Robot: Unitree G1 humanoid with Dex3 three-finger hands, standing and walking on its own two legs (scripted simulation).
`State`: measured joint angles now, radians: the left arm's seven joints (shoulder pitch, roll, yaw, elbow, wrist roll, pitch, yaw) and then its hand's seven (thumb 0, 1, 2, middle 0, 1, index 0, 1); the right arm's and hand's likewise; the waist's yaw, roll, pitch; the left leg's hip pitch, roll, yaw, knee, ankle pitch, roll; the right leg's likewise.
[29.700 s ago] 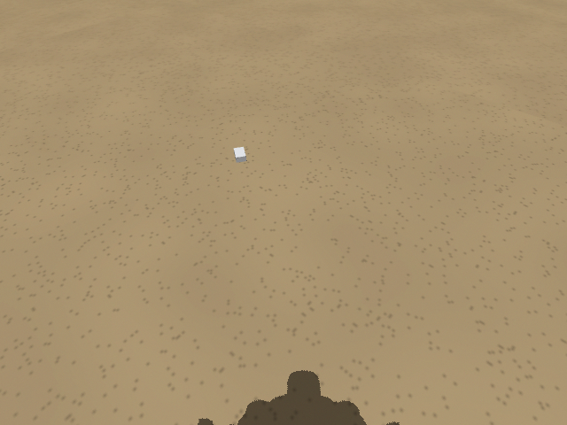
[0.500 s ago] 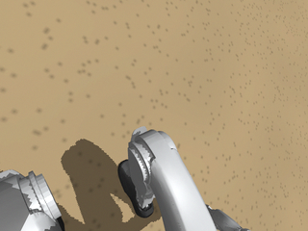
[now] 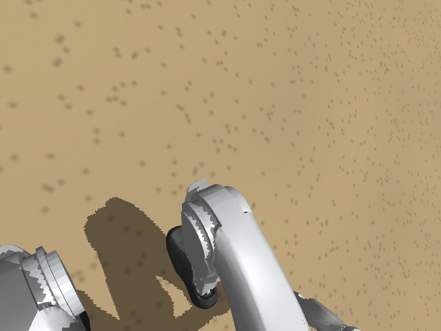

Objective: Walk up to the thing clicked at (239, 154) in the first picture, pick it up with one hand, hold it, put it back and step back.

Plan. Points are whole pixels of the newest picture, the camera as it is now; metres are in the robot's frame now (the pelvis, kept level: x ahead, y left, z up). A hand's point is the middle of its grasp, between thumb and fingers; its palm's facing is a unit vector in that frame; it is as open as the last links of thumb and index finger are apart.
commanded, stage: withdraw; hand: left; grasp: from above
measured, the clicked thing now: out of the picture +0.45 +0.35 -0.29
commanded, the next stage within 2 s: home in 0.92 s
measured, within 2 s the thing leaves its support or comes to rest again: neither
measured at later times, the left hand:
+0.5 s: hand out of the picture +0.44 +0.37 -0.13, palm faces -0.36 -0.11 -0.93, open 14.0 cm
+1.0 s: hand out of the picture +0.43 +0.36 -0.16, palm faces -0.44 -0.13 -0.89, open 13.8 cm
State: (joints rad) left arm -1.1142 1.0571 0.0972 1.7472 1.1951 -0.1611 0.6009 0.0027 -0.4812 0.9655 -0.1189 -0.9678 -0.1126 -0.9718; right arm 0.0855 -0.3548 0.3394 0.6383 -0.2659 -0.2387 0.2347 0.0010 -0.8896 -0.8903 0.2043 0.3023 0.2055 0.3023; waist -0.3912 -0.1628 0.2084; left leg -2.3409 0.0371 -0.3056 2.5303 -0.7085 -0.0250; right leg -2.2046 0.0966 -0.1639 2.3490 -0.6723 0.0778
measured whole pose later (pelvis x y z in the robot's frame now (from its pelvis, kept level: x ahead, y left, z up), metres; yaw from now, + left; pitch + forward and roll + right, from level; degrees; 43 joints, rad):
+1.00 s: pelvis -0.01 -0.01 +0.01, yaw +6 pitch +31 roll -10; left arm -1.04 0.89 0.09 1.46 1.26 -0.24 0.32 0.00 -0.46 0.98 -0.11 -0.99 -0.11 -0.98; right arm 0.19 -0.32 0.17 0.66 -0.16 0.00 0.11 0.00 -0.89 -0.89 0.20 0.30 0.21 0.30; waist -0.30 -0.05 0.05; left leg -2.35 0.01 -0.20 2.42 -0.63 -0.03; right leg -2.24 0.05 -0.09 2.33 -0.65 0.05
